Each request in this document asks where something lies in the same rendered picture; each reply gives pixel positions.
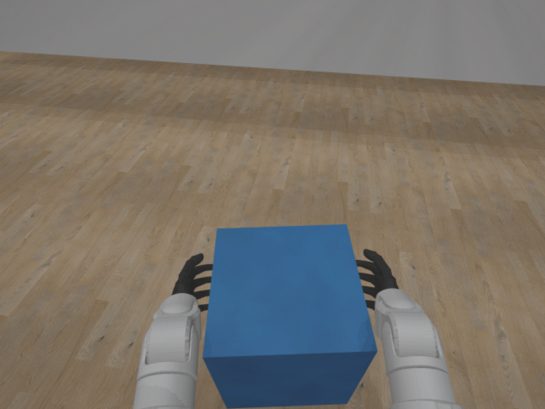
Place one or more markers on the carton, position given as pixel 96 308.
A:
pixel 287 321

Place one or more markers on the left robot hand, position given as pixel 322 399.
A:
pixel 186 282

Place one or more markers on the right robot hand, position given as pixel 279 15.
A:
pixel 382 278

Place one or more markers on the right robot forearm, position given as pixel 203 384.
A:
pixel 414 358

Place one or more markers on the left robot forearm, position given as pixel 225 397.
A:
pixel 168 368

